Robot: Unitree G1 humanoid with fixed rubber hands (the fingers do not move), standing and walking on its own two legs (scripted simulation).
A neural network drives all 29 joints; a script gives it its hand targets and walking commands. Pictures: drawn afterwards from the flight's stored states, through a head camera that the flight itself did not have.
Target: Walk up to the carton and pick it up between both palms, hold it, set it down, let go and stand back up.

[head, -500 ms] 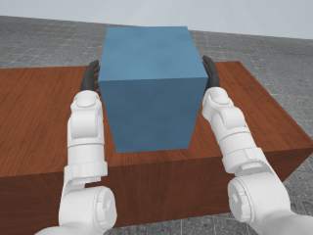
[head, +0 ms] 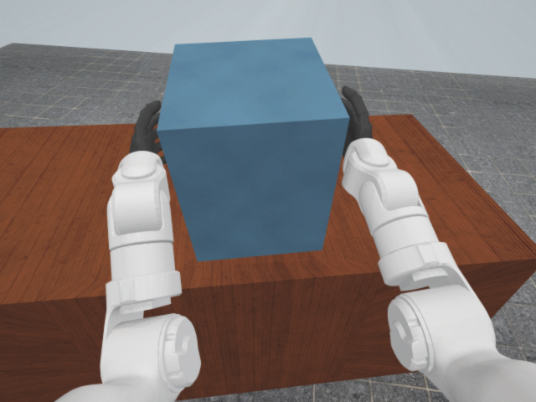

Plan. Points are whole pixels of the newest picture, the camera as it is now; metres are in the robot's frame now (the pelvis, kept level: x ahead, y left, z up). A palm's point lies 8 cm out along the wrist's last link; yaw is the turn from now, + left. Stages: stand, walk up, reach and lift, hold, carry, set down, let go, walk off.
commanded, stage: hold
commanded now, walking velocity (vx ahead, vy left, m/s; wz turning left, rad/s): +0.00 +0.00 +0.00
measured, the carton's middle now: (252, 152) +0.41 +0.01 +0.20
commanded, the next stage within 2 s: none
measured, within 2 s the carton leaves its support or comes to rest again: neither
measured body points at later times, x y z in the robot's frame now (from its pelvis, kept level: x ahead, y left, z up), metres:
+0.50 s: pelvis +0.01 +0.00 +0.00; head -0.05 +0.02 +0.45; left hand +0.39 +0.16 +0.22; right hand +0.39 -0.13 +0.24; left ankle +0.02 +0.12 -0.75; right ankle +0.03 -0.13 -0.75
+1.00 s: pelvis +0.01 +0.00 +0.00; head -0.05 +0.02 +0.45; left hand +0.38 +0.16 +0.23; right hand +0.39 -0.13 +0.24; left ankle +0.02 +0.12 -0.75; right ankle +0.03 -0.13 -0.75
